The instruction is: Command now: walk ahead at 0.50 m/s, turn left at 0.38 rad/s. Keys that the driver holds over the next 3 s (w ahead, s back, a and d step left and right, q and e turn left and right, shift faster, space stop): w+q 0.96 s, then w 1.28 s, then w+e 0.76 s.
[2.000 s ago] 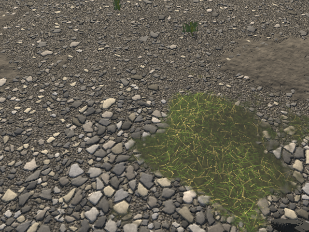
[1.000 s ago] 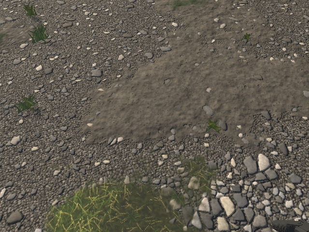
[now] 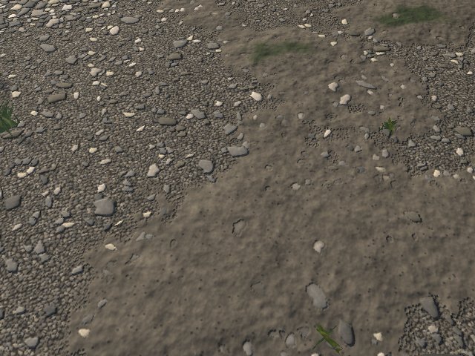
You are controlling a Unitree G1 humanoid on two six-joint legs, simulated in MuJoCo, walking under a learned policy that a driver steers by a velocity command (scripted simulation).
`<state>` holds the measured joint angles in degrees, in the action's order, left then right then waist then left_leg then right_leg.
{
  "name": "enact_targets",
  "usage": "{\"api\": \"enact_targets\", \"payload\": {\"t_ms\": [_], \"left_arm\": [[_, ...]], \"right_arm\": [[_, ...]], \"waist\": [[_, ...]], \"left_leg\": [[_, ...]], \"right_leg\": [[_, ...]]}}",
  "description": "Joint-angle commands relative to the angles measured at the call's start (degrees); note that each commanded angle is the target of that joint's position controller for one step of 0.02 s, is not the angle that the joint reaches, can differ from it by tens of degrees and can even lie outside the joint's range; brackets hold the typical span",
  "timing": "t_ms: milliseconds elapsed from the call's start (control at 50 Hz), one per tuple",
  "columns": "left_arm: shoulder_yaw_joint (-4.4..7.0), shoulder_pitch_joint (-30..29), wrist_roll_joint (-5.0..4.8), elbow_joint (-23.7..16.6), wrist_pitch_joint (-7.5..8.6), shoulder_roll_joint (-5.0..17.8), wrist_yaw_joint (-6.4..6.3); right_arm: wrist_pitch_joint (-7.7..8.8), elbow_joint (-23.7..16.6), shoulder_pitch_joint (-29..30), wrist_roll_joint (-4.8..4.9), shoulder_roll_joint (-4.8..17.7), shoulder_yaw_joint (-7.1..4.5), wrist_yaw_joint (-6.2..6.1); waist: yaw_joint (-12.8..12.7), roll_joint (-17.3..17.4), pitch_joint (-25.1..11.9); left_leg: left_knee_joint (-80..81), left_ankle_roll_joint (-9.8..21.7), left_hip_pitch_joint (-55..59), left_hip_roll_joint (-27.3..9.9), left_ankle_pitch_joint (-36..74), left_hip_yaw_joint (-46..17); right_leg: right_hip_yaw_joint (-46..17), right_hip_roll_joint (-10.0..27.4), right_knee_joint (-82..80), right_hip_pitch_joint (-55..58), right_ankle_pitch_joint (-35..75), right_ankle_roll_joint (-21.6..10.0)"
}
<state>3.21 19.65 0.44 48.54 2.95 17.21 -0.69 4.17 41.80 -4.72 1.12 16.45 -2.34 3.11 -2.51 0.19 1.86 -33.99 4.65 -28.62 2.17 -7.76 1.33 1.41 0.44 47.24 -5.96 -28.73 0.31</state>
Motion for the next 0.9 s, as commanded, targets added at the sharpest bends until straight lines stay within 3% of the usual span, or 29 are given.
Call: {"api": "enact_targets", "payload": {"t_ms": [20,40,60,80,140,180,260,320,360,400,420,440,460,480,500,520,540,560,620,700,780,860,900], "left_arm": [[0.93,-2.4,-2.12,-7.2,4.23,8.2,1.17],[0.66,-5.5,-1.78,-7.9,4.88,7.5,0.89],[0.96,-6.8,-0.51,-8.2,5.02,7.5,0.51],[1.20,-6.2,0.08,-8.4,4.63,7.4,0.40],[1.00,-5.7,0.53,-8.9,3.07,5.4,0.21],[0.61,-9.6,0.62,-10.3,2.65,4.3,0.01],[-0.12,-18.2,0.14,-12.3,3.27,2.5,0.69],[0.17,-21.9,-0.68,-13.5,3.83,3.6,1.36],[0.73,-22.0,-0.85,-13.7,4.27,5.1,1.72],[1.44,-18.5,-0.98,-12.9,4.76,6.3,1.73],[2.22,-13.6,-0.70,-11.6,4.96,7.6,1.39],[3.06,-5.9,0.27,-10.8,5.17,10.1,0.91],[4.44,1.0,1.01,-9.3,4.36,15.0,0.64],[3.89,1.9,-0.48,-8.4,3.80,11.9,1.12],[2.73,-1.0,-0.70,-9.3,3.56,7.6,1.01],[2.16,-3.9,-0.29,-9.6,3.17,6.1,0.88],[1.67,-6.1,-0.09,-9.2,2.95,4.8,0.90],[1.27,-7.3,0.25,-8.9,2.99,3.8,0.81],[1.66,-7.8,-0.05,-7.6,3.61,4.4,0.91],[2.47,-7.4,-0.03,-5.9,3.69,6.9,0.82],[2.71,-5.4,-0.50,-4.2,2.92,8.5,0.55],[3.31,-2.5,-1.59,-2.4,1.63,10.5,0.55],[3.82,-2.7,-2.11,-2.3,0.91,12.2,0.25]], "right_arm": [[0.05,-0.4,-15.6,0.11,10.0,-3.25,-0.78],[0.11,-1.2,-12.6,-0.32,9.7,-3.20,-1.02],[0.04,-1.9,-10.1,-0.64,8.5,-2.88,-1.18],[0.07,-2.7,-8.8,-1.30,7.5,-2.49,-1.42],[0.09,-3.2,-8.8,-0.76,7.7,-2.74,-2.10],[0.04,-2.8,-10.3,-0.46,9.3,-3.31,-2.90],[-0.73,-1.8,-13.6,0.09,9.8,-3.63,-3.87],[-1.37,-0.9,-16.5,0.52,9.8,-3.74,-4.10],[-1.78,-0.8,-17.0,0.49,9.4,-3.78,-4.33],[-2.18,-1.2,-15.9,0.27,9.3,-3.92,-4.40],[-2.23,-1.6,-15.4,0.10,7.9,-3.44,-4.28],[-2.01,-2.6,-14.9,-0.48,4.8,-2.28,-4.00],[-1.46,-4.1,-21.7,0.53,1.1,-1.07,-3.98],[-1.18,-4.2,-22.7,1.04,4.7,-1.35,-4.07],[-1.41,-4.0,-18.2,1.07,9.1,-2.59,-4.07],[-1.79,-4.6,-14.4,0.54,9.4,-2.84,-4.11],[-1.92,-5.3,-12.3,0.00,8.7,-2.97,-3.95],[-2.19,-5.7,-11.9,0.00,7.9,-3.16,-3.65],[-3.09,-6.6,-11.6,0.47,4.6,-2.62,-3.08],[-3.05,-8.3,-7.9,0.19,3.6,-2.21,-2.55],[-2.27,-10.1,-0.6,0.18,2.3,-1.51,-1.13],[-2.33,-12.8,4.3,0.39,2.8,-1.57,0.10],[-2.60,-13.3,2.8,0.05,4.5,-2.43,0.31]], "waist": [[8.2,8.1,-13.1],[6.9,2.2,-9.0],[5.2,0.0,-5.9],[3.3,1.5,-5.5],[1.7,2.9,-4.2],[2.6,2.7,-2.4],[5.8,3.9,-1.3],[6.9,4.4,-1.3],[6.2,5.1,-1.5],[3.8,6.9,-2.3],[1.2,6.7,-4.8],[-2.4,3.2,-11.8],[-1.3,-11.7,-20.5],[-1.2,-16.8,-19.7],[-2.3,-10.0,-11.6],[-1.9,-6.0,-6.8],[-0.9,-4.9,-3.1],[0.4,-6.1,-1.7],[1.6,-6.6,-0.5],[1.2,-4.1,-0.2],[-1.6,-3.1,1.5],[-2.3,-3.2,3.1],[-0.2,-4.9,1.0]], "left_leg": [[17.0,13.2,44.4,-18.7,-11.4,-38.0],[17.5,12.1,36.9,-16.6,-5.6,-32.6],[18.4,11.6,30.0,-14.9,1.0,-28.4],[19.5,11.5,25.6,-13.6,5.8,-26.1],[22.0,12.4,19.0,-11.9,10.5,-22.0],[22.9,11.7,16.4,-10.6,11.0,-19.6],[21.7,8.0,12.9,-7.1,6.1,-16.5],[18.9,7.3,15.6,-8.4,3.0,-20.0],[15.6,6.5,19.4,-9.6,2.0,-23.6],[11.7,5.4,20.7,-9.9,3.9,-25.9],[7.0,4.0,19.6,-7.6,6.1,-24.8],[-5.8,2.0,14.3,-4.6,3.0,-21.1],[-24.7,-2.3,-4.6,3.7,-15.6,-12.3],[-34.9,-3.2,-14.5,0.7,-26.4,-11.3],[-38.6,-3.5,-17.3,-2.1,-21.5,-11.8],[-38.8,-3.9,-16.4,-3.9,-17.2,-9.6],[-36.4,-4.2,-15.3,-5.4,-14.2,-9.1],[-34.5,-4.2,-13.2,-7.0,-12.1,-8.9],[-31.2,-4.8,-11.2,-8.5,-8.9,-7.2],[-21.7,-5.6,-13.1,-9.1,0.4,-6.7],[-9.5,-4.6,-10.0,-7.9,9.5,-2.9],[-3.2,-2.3,-9.6,-6.6,5.4,-0.1],[-2.0,0.0,-4.3,-3.5,-0.6,2.9]], "right_leg": [[-7.5,0.5,27.5,-39.3,1.9,-1.2],[-6.9,2.8,24.4,-38.1,6.3,-1.5],[-6.5,4.2,19.9,-35.5,8.9,-1.1],[-7.0,5.2,17.6,-31.8,10.6,-0.7],[-5.9,5.2,11.1,-29.3,12.2,1.6],[-5.2,4.5,3.9,-30.1,18.3,3.0],[-4.7,1.1,-12.0,-23.9,32.8,3.7],[-5.8,-0.3,-16.8,-21.6,33.6,3.3],[-7.0,-0.5,-19.6,-20.4,30.1,2.3],[-6.4,-0.6,-21.5,-15.5,25.8,0.4],[-5.8,0.0,-23.7,-7.8,25.7,-1.3],[-11.7,7.2,-22.1,5.7,23.8,-4.8],[-33.6,20.3,-24.0,26.6,13.7,-13.6],[-46.7,24.5,-28.7,27.1,0.9,-15.5],[-39.7,22.0,-30.2,20.0,-1.8,-13.1],[-31.5,19.5,-30.8,13.3,4.2,-11.1],[-25.7,17.1,-32.4,7.4,10.5,-10.6],[-21.1,15.4,-33.8,3.5,14.6,-9.9],[-13.0,14.0,-37.6,-0.9,21.3,-10.7],[-5.1,14.1,-38.9,1.0,30.0,-11.3],[2.2,13.1,-38.7,2.7,32.9,-9.6],[5.2,15.3,-36.2,9.0,38.4,-8.2],[7.5,15.6,-29.9,11.3,55.8,-7.0]]}}
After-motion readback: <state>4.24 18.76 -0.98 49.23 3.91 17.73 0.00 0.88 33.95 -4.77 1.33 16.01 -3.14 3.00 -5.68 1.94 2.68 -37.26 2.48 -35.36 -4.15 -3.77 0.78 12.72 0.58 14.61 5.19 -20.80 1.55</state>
